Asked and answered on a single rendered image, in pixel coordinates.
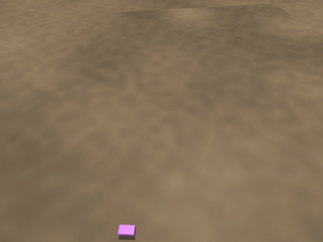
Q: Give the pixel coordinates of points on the small box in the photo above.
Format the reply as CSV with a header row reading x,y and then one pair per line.
x,y
126,230

